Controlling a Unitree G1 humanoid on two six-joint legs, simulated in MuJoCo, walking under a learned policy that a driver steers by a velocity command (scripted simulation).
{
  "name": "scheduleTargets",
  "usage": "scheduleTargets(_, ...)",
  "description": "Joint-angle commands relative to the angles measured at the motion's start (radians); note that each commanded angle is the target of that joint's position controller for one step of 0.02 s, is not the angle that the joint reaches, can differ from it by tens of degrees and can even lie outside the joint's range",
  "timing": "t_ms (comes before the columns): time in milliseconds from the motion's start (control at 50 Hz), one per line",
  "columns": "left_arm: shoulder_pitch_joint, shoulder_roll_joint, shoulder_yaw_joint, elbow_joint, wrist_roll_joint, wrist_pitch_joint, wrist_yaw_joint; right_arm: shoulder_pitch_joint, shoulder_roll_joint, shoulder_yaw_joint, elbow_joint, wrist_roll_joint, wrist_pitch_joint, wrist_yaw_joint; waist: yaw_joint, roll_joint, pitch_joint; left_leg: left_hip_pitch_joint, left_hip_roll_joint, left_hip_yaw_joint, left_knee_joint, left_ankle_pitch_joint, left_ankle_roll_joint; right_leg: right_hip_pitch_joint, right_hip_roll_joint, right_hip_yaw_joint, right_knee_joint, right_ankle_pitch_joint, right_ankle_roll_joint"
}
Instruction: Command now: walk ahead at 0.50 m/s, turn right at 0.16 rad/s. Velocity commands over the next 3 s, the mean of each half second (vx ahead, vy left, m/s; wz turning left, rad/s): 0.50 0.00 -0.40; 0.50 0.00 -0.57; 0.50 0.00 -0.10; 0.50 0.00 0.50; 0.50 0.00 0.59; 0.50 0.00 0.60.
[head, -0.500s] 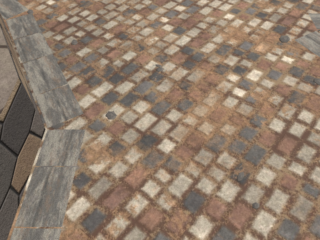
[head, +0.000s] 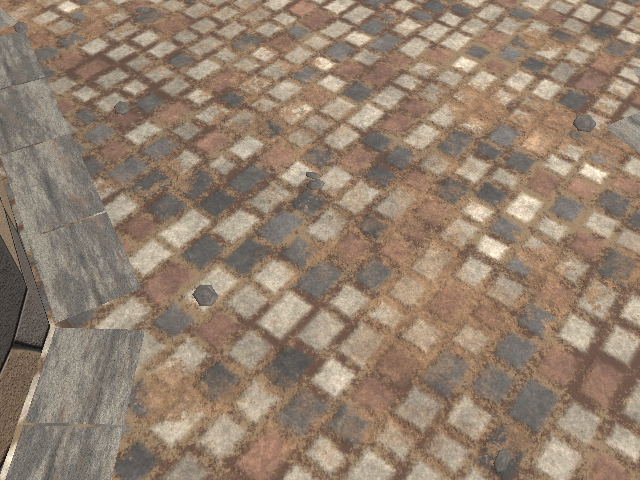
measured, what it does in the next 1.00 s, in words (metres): walks ahead, turning right: right foot, then left foot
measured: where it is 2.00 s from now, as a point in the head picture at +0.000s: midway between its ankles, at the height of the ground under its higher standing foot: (473, 292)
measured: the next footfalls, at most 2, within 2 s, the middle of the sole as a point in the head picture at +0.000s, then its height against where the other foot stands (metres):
right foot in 0.46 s outside the picture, level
left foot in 0.94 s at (360, 366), level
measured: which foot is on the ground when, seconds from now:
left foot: down 0.00-0.46, up 0.48-0.92, down 0.94-1.00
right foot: up 0.00-0.44, down 0.46-0.96, up 0.98-1.00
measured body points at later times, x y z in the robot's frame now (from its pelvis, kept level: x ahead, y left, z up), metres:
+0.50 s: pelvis +0.27 -0.06 -0.02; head +0.31 -0.07 +0.43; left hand +0.51 +0.14 -0.12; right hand +0.22 -0.33 -0.16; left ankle +0.09 +0.09 -0.68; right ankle +0.35 -0.15 -0.73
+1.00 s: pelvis +0.56 -0.11 -0.01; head +0.58 -0.12 +0.44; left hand +0.74 +0.12 -0.13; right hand +0.61 -0.43 -0.09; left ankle +0.69 -0.06 -0.73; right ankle +0.37 -0.15 -0.69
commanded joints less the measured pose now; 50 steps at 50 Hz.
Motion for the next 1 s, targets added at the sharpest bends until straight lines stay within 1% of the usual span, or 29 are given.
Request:
scheduleTargets(20, 0.021, 0.073, 0.03, -0.056, 0.0, 0.009, 0.012, 0.038, -0.062, -0.01, -0.016, -0.016, -0.018, 0.003, 0.0, 0.111, -0.066, 0.203, 0.267, -0.276, -0.316, 0.047, 0.144, -0.204, -0.112, 0.057, -0.003, 0.108, -0.014)
scheduleTargets(60, 0.036, 0.041, 0.029, -0.055, -0.002, 0.032, 0.015, 0.068, -0.091, -0.019, 0.01, -0.02, -0.025, -0.004, 0.015, 0.108, -0.038, 0.16, 0.264, -0.2, -0.358, 0.098, 0.157, -0.211, -0.112, 0.063, -0.033, 0.152, -0.007)
scheduleTargets(100, -0.023, 0.054, 0.037, -0.077, 0.001, 0.041, 0.017, 0.09, -0.112, -0.025, 0.024, -0.023, -0.028, -0.017, 0.007, 0.089, -0.007, 0.176, 0.265, -0.144, -0.376, 0.149, 0.152, -0.289, -0.107, 0.091, -0.1, 0.239, 0.001)
scheduleTargets(160, -0.096, 0.053, 0.043, -0.103, 0.009, 0.036, 0.009, 0.114, -0.117, -0.025, 0.036, -0.023, -0.024, -0.034, -0.008, 0.079, 0.006, 0.234, 0.255, -0.064, -0.379, 0.208, 0.124, -0.354, -0.084, 0.1, -0.247, 0.393, 0.008)
scheduleTargets(220, -0.185, 0.035, 0.035, -0.134, 0.013, 0.031, -0.008, 0.128, -0.126, -0.023, 0.04, -0.018, -0.02, -0.046, -0.035, 0.074, 0.026, 0.261, 0.243, 0.013, -0.39, 0.223, 0.097, -0.331, -0.072, 0.038, -0.401, 0.5, 0.006)
scheduleTargets(340, -0.348, 0.011, 0.017, -0.234, 0.012, 0.033, -0.047, 0.225, -0.152, -0.032, 0.076, -0.002, 0.018, -0.056, -0.089, 0.057, 0.082, 0.493, 0.314, 0.077, -0.304, 0.364, 0.088, -0.422, -0.056, -0.053, -0.543, 0.387, -0.02)
scheduleTargets(360, -0.354, 0.014, 0.018, -0.25, 0.01, 0.033, -0.055, 0.219, -0.159, -0.035, 0.073, 0.0, 0.026, -0.057, -0.081, 0.064, 0.079, 0.511, 0.322, 0.091, -0.27, 0.443, 0.082, -0.404, -0.044, -0.077, -0.555, 0.338, -0.031)
scheduleTargets(400, -0.315, 0.041, 0.031, -0.266, 0.009, 0.035, -0.066, 0.185, -0.188, -0.043, 0.056, 0.005, 0.038, -0.064, -0.037, 0.107, 0.028, 0.515, 0.32, 0.128, -0.152, 0.773, 0.06, -0.269, 0.015, -0.145, -0.561, 0.24, -0.065)
scheduleTargets(420, -0.248, 0.068, 0.045, -0.261, 0.008, 0.038, -0.068, 0.17, -0.203, -0.047, 0.047, 0.006, 0.045, -0.069, 0.006, 0.133, -0.02, 0.506, 0.316, 0.141, -0.042, 0.933, 0.05, -0.163, 0.056, -0.173, -0.555, 0.193, -0.087)
scheduleTargets(440, -0.118, 0.112, 0.069, -0.235, 0.005, 0.039, -0.066, 0.146, -0.213, -0.049, 0.037, 0.008, 0.051, -0.072, 0.081, 0.133, -0.091, 0.459, 0.295, 0.155, 0.135, 0.982, 0.03, 0.019, 0.095, -0.181, -0.604, 0.217, -0.119)
scheduleTargets(460, 0.049, 0.186, 0.106, -0.197, 0.007, 0.043, -0.049, 0.132, -0.211, -0.046, 0.021, 0.01, 0.046, -0.072, 0.164, 0.084, -0.178, 0.277, 0.249, 0.16, 0.395, 0.792, -0.01, 0.312, 0.072, -0.082, -0.676, 0.267, -0.168)
scheduleTargets(480, 0.11, 0.297, 0.128, -0.183, 0.006, 0.047, -0.029, 0.206, -0.074, -0.007, -0.022, -0.027, 0.022, -0.054, 0.093, -0.174, -0.268, -0.154, 0.09, 0.13, 0.773, -0.076, -0.066, 0.678, -0.19, 0.383, -0.688, 0.273, -0.313)
scheduleTargets(500, 0.127, 0.274, 0.111, -0.206, 0.017, 0.034, -0.032, 0.187, -0.079, 0.004, -0.053, 0.002, -0.03, -0.034, 0.087, -0.165, -0.418, -0.362, -0.032, -0.105, 0.96, -0.45, -0.068, 0.831, -0.33, 0.815, -0.868, 0.181, -0.435)
scheduleTargets(520, 0.111, 0.203, 0.092, -0.202, 0.027, 0.028, -0.032, 0.059, -0.144, -0.016, -0.083, 0.04, -0.059, -0.022, 0.123, -0.081, -0.314, -0.461, 0.036, -0.174, 0.965, -0.366, -0.038, 0.774, -0.283, 0.668, -0.893, 0.222, -0.359)
scheduleTargets(540, 0.038, 0.16, 0.081, -0.212, 0.019, 0.022, -0.03, 0.024, -0.142, -0.014, -0.096, 0.042, -0.07, -0.022, 0.086, -0.027, -0.204, -0.455, 0.082, -0.162, 0.879, -0.269, -0.022, 0.621, -0.237, 0.506, -0.893, 0.294, -0.312)
scheduleTargets(560, -0.044, 0.129, 0.069, -0.235, 0.015, 0.021, -0.032, 0.024, -0.138, -0.019, -0.083, 0.021, -0.066, -0.03, 0.035, 0.044, -0.136, -0.387, 0.121, -0.152, 0.79, -0.218, -0.029, 0.457, -0.192, 0.395, -0.906, 0.379, -0.276)
scheduleTargets(580, -0.092, 0.102, 0.059, -0.253, 0.019, 0.021, -0.029, 0.041, -0.148, -0.03, -0.08, 0.008, -0.051, -0.035, -0.001, 0.041, -0.103, -0.312, 0.145, -0.151, 0.721, -0.185, -0.042, 0.34, -0.158, 0.327, -0.929, 0.437, -0.258)
scheduleTargets(600, -0.106, 0.097, 0.055, -0.262, 0.023, 0.022, -0.025, 0.056, -0.144, -0.034, -0.085, 0.002, -0.034, -0.035, -0.025, 0.026, -0.093, -0.259, 0.154, -0.15, 0.682, -0.168, -0.055, 0.268, -0.138, 0.304, -0.952, 0.452, -0.254)
scheduleTargets(640, -0.093, 0.13, 0.062, -0.266, 0.02, 0.018, -0.015, 0.054, -0.117, -0.033, -0.099, -0.012, -0.012, -0.039, -0.038, 0.011, -0.077, -0.231, 0.148, -0.127, 0.591, -0.128, -0.09, 0.184, -0.118, 0.258, -0.974, 0.518, -0.261)
scheduleTargets(680, -0.057, 0.164, 0.071, -0.263, 0.017, 0.019, 0.0, -0.024, -0.103, -0.028, -0.13, -0.02, -0.003, -0.043, -0.02, -0.002, -0.05, -0.248, 0.129, -0.115, 0.452, -0.029, -0.117, 0.146, -0.098, 0.224, -0.988, 0.52, -0.251)
scheduleTargets(760, -0.004, 0.167, 0.073, -0.256, 0.011, 0.03, 0.012, -0.171, -0.077, -0.013, -0.174, -0.008, -0.01, -0.033, 0.04, -0.056, -0.028, -0.176, 0.064, -0.107, 0.136, 0.208, -0.116, 0.118, -0.044, 0.193, -0.966, 0.372, -0.187)
scheduleTargets(800, 0.023, 0.17, 0.074, -0.247, 0.008, 0.033, 0.011, -0.216, -0.091, -0.015, -0.196, 0.003, -0.015, -0.026, 0.06, -0.071, -0.025, -0.144, 0.045, -0.115, 0.073, 0.242, -0.111, 0.134, -0.063, 0.234, -0.95, 0.317, -0.175)
scheduleTargets(860, 0.034, 0.16, 0.073, -0.242, 0.004, 0.039, 0.02, -0.219, -0.137, -0.027, -0.209, 0.008, -0.031, -0.013, 0.047, -0.085, -0.03, -0.118, 0.042, -0.155, 0.002, 0.18, -0.088, 0.222, -0.103, 0.326, -0.872, 0.262, -0.159)
scheduleTargets(900, 0.015, 0.162, 0.075, -0.252, 0.009, 0.046, 0.025, -0.16, -0.161, -0.037, -0.198, 0.009, -0.044, -0.01, 0.008, -0.113, -0.041, -0.044, 0.036, -0.147, -0.022, 0.096, -0.06, 0.252, -0.112, 0.371, -0.803, 0.299, -0.142)
scheduleTargets(920, 0.0, 0.143, 0.068, -0.262, 0.011, 0.048, 0.025, -0.075, -0.177, -0.048, -0.173, 0.003, -0.049, -0.013, -0.037, -0.112, -0.075, 0.073, 0.028, -0.13, -0.059, 0.09, -0.037, 0.241, -0.073, 0.362, -0.726, 0.352, -0.12)
scheduleTargets(940, -0.012, 0.095, 0.049, -0.279, 0.019, 0.046, 0.02, 0.053, -0.217, -0.062, -0.153, -0.013, -0.054, -0.018, -0.098, -0.063, -0.183, 0.294, 0.125, -0.206, -0.04, 0.073, 0.014, 0.163, -0.016, 0.306, -0.521, 0.338, -0.087)
scheduleTargets(960, 0.086, 0.034, 0.032, -0.302, 0.014, 0.04, 0.02, 0.197, -0.3, -0.082, -0.138, -0.031, -0.049, -0.025, -0.092, 0.163, -0.338, 0.658, 0.352, -0.536, -0.064, -0.031, 0.135, -0.122, 0.116, 0.172, -0.18, 0.069, -0.014)
scheduleTargets(980, 0.16, 0.061, 0.026, -0.316, -0.011, 0.032, 0.02, 0.229, -0.288, -0.081, -0.111, -0.012, -0.036, -0.015, -0.062, 0.395, -0.376, 0.751, 0.477, -0.898, -0.176, -0.273, 0.222, -0.36, 0.112, 0.141, 0.033, -0.235, 0.006)
scheduleTargets(1000, 0.104, 0.16, 0.048, -0.296, -0.017, 0.036, 0.022, 0.166, -0.189, -0.056, -0.139, 0.0, -0.03, -0.016, -0.08, 0.237, -0.237, 0.638, 0.44, -0.797, -0.203, -0.384, 0.18, -0.429, 0.049, 0.165, 0.127, -0.156, 0.012)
